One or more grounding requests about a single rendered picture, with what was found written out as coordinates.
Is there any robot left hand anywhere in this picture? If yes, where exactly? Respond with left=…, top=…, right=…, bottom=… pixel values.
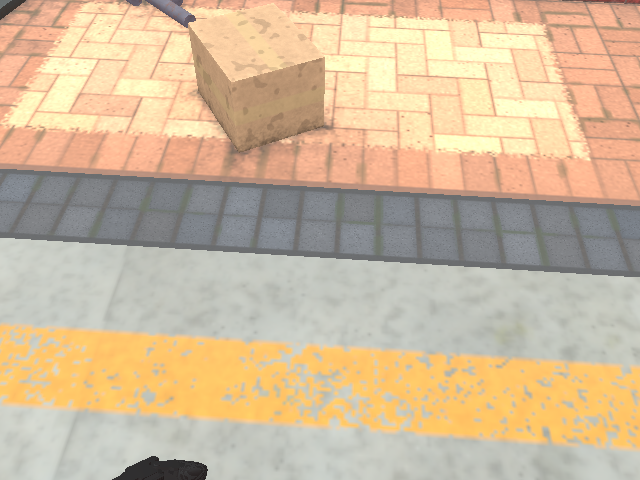
left=112, top=456, right=208, bottom=480

